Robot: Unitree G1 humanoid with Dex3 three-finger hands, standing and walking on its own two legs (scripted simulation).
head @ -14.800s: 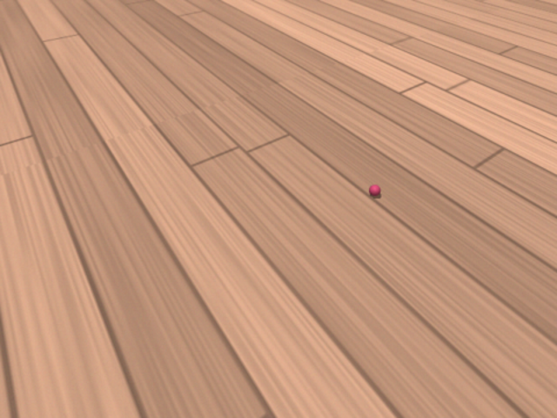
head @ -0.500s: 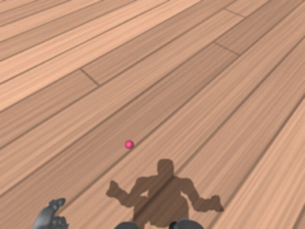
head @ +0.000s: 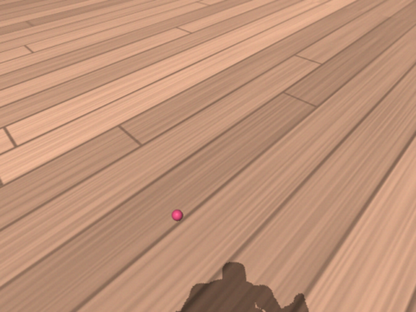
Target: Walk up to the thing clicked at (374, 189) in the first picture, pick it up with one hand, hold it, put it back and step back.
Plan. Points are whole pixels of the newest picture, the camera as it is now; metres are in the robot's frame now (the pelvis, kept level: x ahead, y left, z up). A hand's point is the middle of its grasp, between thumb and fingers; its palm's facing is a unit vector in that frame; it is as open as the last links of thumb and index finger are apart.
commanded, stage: walk up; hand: left
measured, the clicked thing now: (177, 215) +0.74 +0.27 -0.73
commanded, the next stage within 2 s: stand in 1.00 s
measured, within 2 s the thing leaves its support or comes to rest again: neither
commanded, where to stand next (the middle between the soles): +0.37 +0.02 m, yaw +2 degrees
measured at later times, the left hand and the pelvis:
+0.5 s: hand out of the picture +0.11 +0.30 -0.14, palm faces +0.00 -0.92 -0.40, open 7.4 cm; pelvis +0.03 +0.03 +0.00, yaw +1 degrees
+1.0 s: hand out of the picture +0.15 +0.29 -0.14, palm faces +0.04 -0.94 -0.33, open 7.4 cm; pelvis +0.04 +0.04 +0.01, yaw +1 degrees
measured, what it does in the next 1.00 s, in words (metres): steps on the spot: left foot, then right foot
